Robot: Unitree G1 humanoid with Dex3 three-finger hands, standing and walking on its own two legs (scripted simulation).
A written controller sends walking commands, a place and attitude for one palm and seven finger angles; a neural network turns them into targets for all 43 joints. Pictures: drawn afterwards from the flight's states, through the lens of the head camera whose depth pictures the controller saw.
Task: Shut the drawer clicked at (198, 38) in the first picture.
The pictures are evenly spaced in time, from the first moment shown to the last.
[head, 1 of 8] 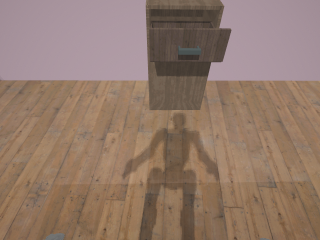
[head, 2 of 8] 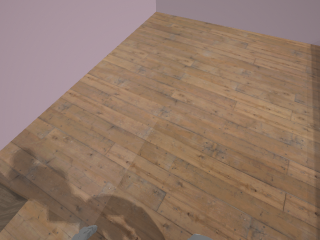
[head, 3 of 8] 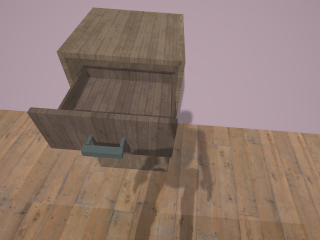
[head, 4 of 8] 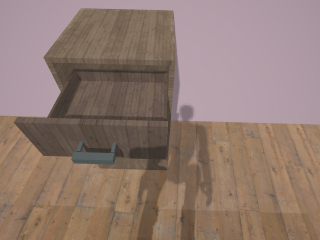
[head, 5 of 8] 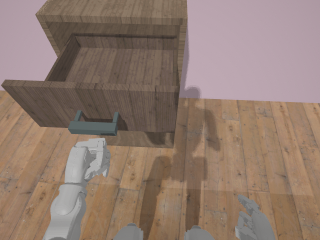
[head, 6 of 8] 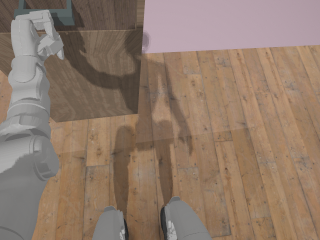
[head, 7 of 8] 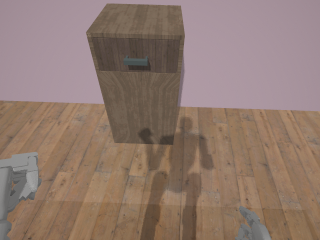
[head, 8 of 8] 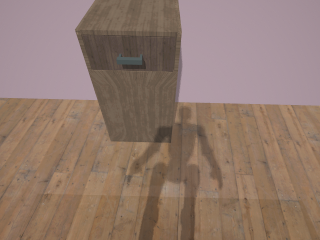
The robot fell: no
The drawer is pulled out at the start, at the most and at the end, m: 0.28 0.28 0.00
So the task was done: yes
